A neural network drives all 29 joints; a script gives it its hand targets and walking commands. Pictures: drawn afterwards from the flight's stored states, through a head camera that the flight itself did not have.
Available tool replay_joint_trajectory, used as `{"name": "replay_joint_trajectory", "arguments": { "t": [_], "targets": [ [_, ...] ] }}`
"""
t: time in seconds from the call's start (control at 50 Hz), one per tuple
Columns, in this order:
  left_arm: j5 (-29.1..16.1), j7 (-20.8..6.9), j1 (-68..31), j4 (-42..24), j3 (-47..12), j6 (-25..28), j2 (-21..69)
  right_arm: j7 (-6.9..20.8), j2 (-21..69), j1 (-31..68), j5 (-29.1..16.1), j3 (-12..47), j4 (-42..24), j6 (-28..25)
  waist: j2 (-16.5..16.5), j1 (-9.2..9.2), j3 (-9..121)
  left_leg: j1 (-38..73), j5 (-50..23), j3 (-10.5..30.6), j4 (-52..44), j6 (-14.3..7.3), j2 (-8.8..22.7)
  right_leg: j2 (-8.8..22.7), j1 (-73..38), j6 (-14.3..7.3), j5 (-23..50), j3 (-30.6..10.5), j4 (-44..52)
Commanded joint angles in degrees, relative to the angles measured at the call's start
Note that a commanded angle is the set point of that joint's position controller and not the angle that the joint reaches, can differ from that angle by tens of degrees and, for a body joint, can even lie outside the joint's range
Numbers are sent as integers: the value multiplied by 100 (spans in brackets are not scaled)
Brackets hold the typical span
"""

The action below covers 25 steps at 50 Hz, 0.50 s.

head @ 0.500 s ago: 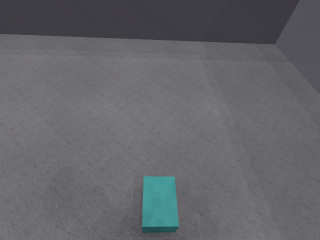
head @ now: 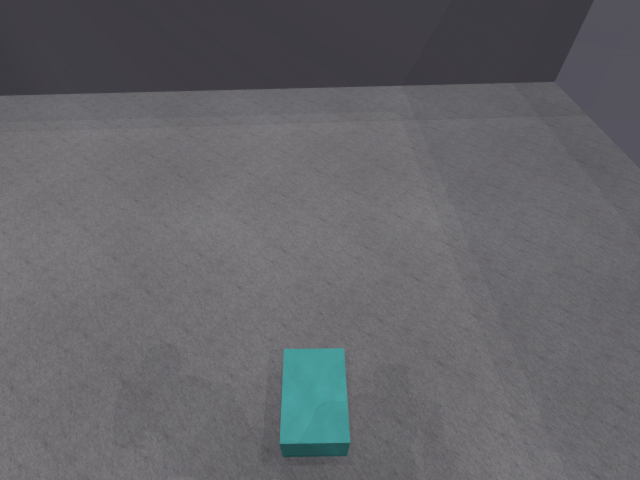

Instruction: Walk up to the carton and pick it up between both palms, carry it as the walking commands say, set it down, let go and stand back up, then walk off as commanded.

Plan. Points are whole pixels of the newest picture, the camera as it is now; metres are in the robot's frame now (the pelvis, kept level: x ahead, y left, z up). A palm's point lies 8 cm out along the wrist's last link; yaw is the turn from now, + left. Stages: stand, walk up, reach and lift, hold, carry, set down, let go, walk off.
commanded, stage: walk up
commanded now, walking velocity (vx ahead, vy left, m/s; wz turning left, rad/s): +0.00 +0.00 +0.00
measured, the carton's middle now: (314, 401) +0.46 +0.02 -0.69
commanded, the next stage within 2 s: stand in 0.50 s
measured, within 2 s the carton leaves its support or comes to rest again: neither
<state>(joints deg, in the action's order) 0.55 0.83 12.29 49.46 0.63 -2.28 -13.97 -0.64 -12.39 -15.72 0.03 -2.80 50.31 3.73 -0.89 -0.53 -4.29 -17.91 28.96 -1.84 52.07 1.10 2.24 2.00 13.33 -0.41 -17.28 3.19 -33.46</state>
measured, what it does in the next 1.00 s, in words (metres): steps on the spot: left foot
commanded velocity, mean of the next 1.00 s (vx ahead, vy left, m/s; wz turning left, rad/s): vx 0.00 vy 0.00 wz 0.00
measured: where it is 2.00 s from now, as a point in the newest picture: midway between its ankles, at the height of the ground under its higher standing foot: outside the picture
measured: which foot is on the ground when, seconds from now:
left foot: up 0.00-0.12, down 0.14-1.00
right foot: down 0.00-1.00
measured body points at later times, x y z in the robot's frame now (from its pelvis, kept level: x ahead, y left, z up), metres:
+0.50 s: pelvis -0.02 +0.02 +0.00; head -0.01 +0.03 +0.45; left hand +0.08 +0.27 -0.14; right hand +0.04 -0.24 -0.13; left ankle -0.03 +0.12 -0.73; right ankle +0.01 -0.11 -0.73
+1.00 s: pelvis -0.03 +0.00 -0.01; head +0.02 +0.00 +0.44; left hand +0.13 +0.24 -0.12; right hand +0.15 -0.23 -0.12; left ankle -0.03 +0.12 -0.73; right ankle +0.01 -0.11 -0.73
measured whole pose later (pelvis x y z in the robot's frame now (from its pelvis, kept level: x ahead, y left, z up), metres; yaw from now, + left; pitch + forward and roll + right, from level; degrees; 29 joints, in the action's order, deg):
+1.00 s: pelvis -0.03 +0.00 -0.01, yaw +0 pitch -1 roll +0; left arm 0.6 -1.9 4.8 34.4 0.6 -16.1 -13.3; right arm 0.5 -12.0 -2.8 0.0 -2.0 33.6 15.6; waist -0.2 -0.5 -7.8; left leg -17.3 20.2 -2.0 37.9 -0.4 0.7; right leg 1.5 21.0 -0.2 -15.4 3.1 -37.0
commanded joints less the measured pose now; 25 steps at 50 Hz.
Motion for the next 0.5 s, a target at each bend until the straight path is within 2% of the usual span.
{"name": "replay_joint_trajectory", "arguments": {
  "t": [0.0,0.02,0.04,0.06,0.08,0.1,0.12,0.14,0.16,0.18,0.2,0.22,0.24,0.26,0.28,0.3,0.32,0.34,0.36,0.38,0.4,0.42,0.44,0.46,0.48],
  "targets": [
    [113,82,35,-260,228,133,-829,59,-473,-17,84,-32,-154,-104,895,134,159,-140,6,34,-864,-160,-144,1341,-283,-875,705,-1401,1876],
    [115,97,36,-287,289,145,-987,18,-503,11,73,-28,-150,-138,1027,195,134,-106,-84,-20,-1290,-121,-109,1280,-409,-896,1164,-1393,1664],
    [64,84,60,-243,245,126,-826,-24,-339,-98,73,7,-203,-189,836,109,291,131,-396,-29,-2045,-154,-134,1245,-683,-878,1926,-1218,1311],
    [75,78,-39,-173,236,84,-748,-22,-241,-133,45,36,-183,-236,877,39,233,308,-736,-24,-2735,-110,-163,1104,-700,-704,1975,-1167,1157],
    [2,71,-148,-326,260,76,-802,-67,-334,-272,-6,14,-177,-316,771,-83,644,731,-1932,20,-3252,-95,-7,1061,-799,-530,2471,-991,964],
    [26,67,15,-251,246,55,-566,-89,-449,-524,97,11,-5,-317,-37,-55,808,965,-2368,457,-3291,-260,390,864,-622,-434,1976,-723,641],
    [26,36,-28,-264,228,30,-462,-64,-672,-584,85,-54,35,-338,-720,-1,551,809,-2710,1011,-3518,-342,865,385,-353,-249,1031,-387,404],
    [77,-15,-152,-334,178,54,-305,-9,-915,-280,129,-91,-60,-350,-1034,144,370,623,-2713,1463,-3682,-471,1157,-32,27,-37,-64,-189,477],
    [-22,-28,-232,-315,77,-10,-195,-21,-759,-53,59,-60,-123,-347,-1195,110,-194,73,-2153,1355,-3720,-567,1108,-208,-103,73,-121,-171,547],
    [-6,-42,-159,-188,65,-3,-153,-28,-620,88,40,-26,-160,-361,-1094,162,-208,5,-2113,1308,-3834,-545,1101,-177,-263,90,46,-65,553],
    [37,-56,-112,-118,109,0,-214,-39,-566,226,88,0,-193,-371,-957,130,-176,101,-1836,1072,-3892,-442,892,-119,-355,96,224,-68,642],
    [47,-65,92,43,78,39,-148,-47,-562,238,85,49,-209,-383,-694,162,-269,61,-1823,1214,-3832,-410,881,-77,-315,145,491,-134,768],
    [59,-63,-69,74,74,67,-236,-45,-566,211,91,-2,-194,-401,-1008,155,-174,201,-1962,1109,-3819,-376,813,75,-325,71,594,-196,785],
    [69,-65,-38,26,75,81,-179,-40,-561,138,107,-8,-226,-402,-743,88,60,257,-1865,1013,-3684,-381,708,84,-561,-13,630,-300,939],
    [94,-76,-43,24,91,95,-162,-38,-553,-41,77,-16,-175,-403,-494,56,104,338,-1904,960,-3702,-437,679,97,-523,4,748,-202,829],
    [72,-75,-109,-75,155,138,-409,-43,-655,26,109,-16,-235,-453,-491,43,197,535,-2692,993,-3580,-407,751,129,-417,-70,898,-240,756],
    [38,-68,-144,-57,158,152,-401,-52,-798,137,105,-24,-218,-482,-912,60,154,477,-3321,894,-3442,-387,767,70,-516,10,1069,-202,774],
    [45,-49,-10,2,141,153,-219,-32,-572,157,126,16,-220,-489,-663,178,179,371,-2834,1005,-3444,-419,775,84,-562,-21,953,-178,780],
    [57,-66,93,27,125,130,-438,-27,-708,89,112,-46,-297,-474,-674,168,246,397,-2872,863,-3373,-354,703,156,-681,-4,1310,-251,842],
    [76,-62,67,2,172,151,-358,-44,-595,-65,90,-6,-194,-453,-405,118,198,241,-2598,807,-3333,-338,633,189,-782,-40,1347,-269,845],
    [41,-39,-7,17,163,150,-359,-50,-462,2,137,19,-176,-453,-541,138,43,145,-2486,749,-3370,-334,552,292,-654,-95,1183,-400,819],
    [71,-56,26,56,157,178,-358,-55,-511,-73,139,12,-185,-451,-399,132,44,49,-2229,753,-3408,-328,522,244,-727,-77,1079,-358,871],
    [40,-73,140,59,131,182,-377,-48,-547,-87,131,-9,-217,-429,-601,140,236,217,-2228,641,-3339,-297,510,309,-771,-125,1262,-412,814],
    [47,-68,-10,61,143,152,-319,-61,-504,-12,132,9,-206,-405,-582,74,83,163,-1787,661,-3442,-264,456,289,-620,-83,1077,-459,909],
    [40,-85,164,10,117,158,-309,-36,-566,50,139,4,-256,-392,-623,117,172,250,-1928,676,-3466,-281,481,310,-710,-77,1271,-389,844]
  ]
}}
